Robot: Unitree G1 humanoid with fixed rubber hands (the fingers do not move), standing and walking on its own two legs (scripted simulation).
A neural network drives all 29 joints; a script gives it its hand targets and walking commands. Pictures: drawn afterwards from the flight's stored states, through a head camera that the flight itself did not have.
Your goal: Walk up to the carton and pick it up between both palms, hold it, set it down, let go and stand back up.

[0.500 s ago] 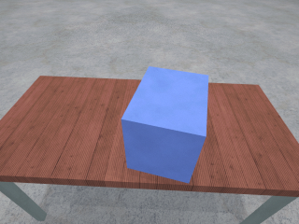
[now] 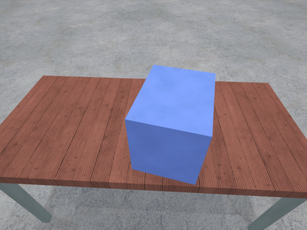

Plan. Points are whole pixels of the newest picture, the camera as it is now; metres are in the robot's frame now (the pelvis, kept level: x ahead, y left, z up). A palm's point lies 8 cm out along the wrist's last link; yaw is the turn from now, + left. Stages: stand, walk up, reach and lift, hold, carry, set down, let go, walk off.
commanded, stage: stand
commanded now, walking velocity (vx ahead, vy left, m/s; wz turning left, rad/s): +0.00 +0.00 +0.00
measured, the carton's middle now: (173, 121) +0.50 -0.06 -0.01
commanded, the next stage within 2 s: none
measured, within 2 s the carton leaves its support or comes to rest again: neither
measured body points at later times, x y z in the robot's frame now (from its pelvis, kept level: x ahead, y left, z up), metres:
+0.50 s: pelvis +0.02 +0.00 +0.00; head +0.01 -0.01 +0.45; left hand +0.00 +0.23 -0.15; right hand +0.00 -0.24 -0.15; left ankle +0.01 +0.10 -0.74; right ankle +0.07 -0.13 -0.74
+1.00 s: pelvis +0.03 -0.01 +0.00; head +0.03 -0.01 +0.45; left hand +0.02 +0.22 -0.15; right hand +0.01 -0.23 -0.15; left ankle +0.01 +0.10 -0.74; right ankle +0.07 -0.13 -0.74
